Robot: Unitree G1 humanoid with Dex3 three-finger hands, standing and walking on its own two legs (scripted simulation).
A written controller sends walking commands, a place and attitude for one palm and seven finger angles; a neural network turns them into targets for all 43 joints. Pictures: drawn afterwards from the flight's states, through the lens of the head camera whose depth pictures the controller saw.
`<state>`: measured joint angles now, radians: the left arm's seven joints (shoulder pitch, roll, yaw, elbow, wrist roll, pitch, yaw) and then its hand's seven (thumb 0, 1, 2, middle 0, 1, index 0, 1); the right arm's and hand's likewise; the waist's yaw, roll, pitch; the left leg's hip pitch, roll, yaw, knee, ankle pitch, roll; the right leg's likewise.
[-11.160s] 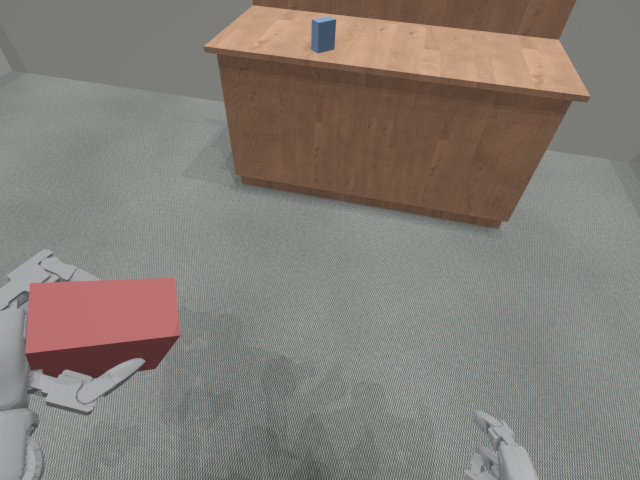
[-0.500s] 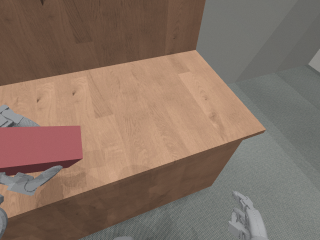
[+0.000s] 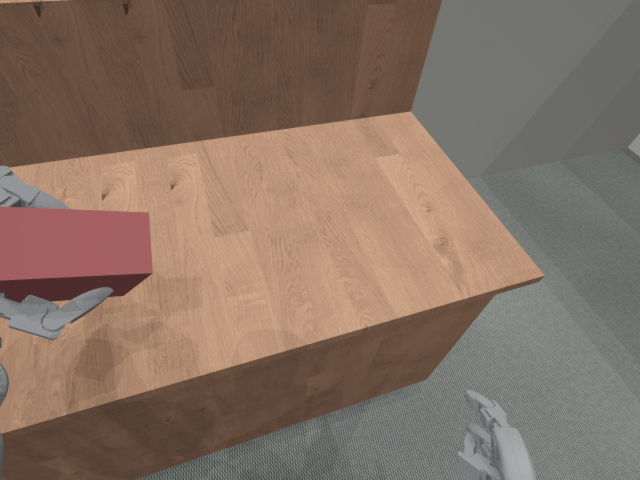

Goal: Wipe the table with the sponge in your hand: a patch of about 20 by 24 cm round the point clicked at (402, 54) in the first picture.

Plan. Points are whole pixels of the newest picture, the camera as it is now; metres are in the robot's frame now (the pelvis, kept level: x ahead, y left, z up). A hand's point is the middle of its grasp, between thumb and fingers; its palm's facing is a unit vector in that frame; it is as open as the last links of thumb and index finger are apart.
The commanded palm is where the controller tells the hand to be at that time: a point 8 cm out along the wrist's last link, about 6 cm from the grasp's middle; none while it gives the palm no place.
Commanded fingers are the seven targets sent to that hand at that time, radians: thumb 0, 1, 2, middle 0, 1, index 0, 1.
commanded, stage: come to a stop and stand still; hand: left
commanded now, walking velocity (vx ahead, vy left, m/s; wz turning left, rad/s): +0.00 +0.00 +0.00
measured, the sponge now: (92, 260) +0.26 +0.26 +0.16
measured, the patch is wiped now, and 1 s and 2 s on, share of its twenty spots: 0.00 0.00 0.00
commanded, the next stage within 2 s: look again from close up in 0.62 s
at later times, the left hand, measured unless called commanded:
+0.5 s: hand (84, 271) +0.25 +0.26 +0.16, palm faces +0.37 -0.85 -0.37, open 9.8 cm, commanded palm +0.18 +0.30 +0.18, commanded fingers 0.00 0.10 1.30 -1.20 -1.60 -1.20 -1.60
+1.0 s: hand (81, 285) +0.24 +0.27 +0.15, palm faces +0.37 -0.85 -0.37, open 9.8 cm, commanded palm +0.18 +0.30 +0.18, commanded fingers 0.00 0.10 1.30 -1.20 -1.60 -1.20 -1.60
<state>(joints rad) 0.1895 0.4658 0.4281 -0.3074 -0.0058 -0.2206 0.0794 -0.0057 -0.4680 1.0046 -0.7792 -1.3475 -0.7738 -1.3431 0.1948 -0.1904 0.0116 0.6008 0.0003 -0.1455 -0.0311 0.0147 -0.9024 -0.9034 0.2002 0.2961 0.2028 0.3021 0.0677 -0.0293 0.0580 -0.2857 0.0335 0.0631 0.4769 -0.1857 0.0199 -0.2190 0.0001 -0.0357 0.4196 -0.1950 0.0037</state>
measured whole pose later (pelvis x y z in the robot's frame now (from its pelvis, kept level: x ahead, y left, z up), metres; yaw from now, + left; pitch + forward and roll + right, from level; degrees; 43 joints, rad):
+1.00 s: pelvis +0.02 +0.02 +0.00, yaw +0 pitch +0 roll -2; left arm 0.42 0.36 0.34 -0.44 -0.03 -0.21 0.10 -0.01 -0.47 1.01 -0.78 -1.35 -0.77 -1.34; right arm 0.20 -0.20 0.02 0.58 0.01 -0.13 -0.04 0.02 -0.90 -0.90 0.20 0.30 0.20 0.30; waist 0.02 -0.02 0.05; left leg -0.25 0.01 0.08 0.45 -0.20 0.04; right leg -0.17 -0.02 -0.02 0.36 -0.19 0.03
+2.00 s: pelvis +0.02 -0.06 -0.01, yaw +2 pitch -1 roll +1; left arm 0.39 0.59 0.33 -0.33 0.28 0.02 0.04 0.00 -0.47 1.01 -0.77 -1.35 -0.77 -1.34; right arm 0.21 -0.28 -0.02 0.62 0.02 -0.06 -0.10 0.02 -0.90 -0.90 0.20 0.30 0.20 0.30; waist 0.08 0.07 0.00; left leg -0.32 0.06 0.01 0.60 -0.27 -0.03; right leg -0.27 0.03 -0.07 0.63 -0.35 -0.07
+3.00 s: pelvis +0.01 -0.01 +0.00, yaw +2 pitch -5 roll +0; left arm 0.17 0.52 -0.02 -0.20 0.88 0.31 -0.02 0.00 -0.46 1.01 -0.77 -1.35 -0.77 -1.34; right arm 0.02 -0.25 0.04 0.68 0.02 0.04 -0.06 0.02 -0.90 -0.90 0.20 0.30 0.20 0.30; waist 0.13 0.11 0.04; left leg -0.15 0.00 0.03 0.39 -0.16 0.01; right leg -0.10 -0.01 -0.05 0.41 -0.23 -0.01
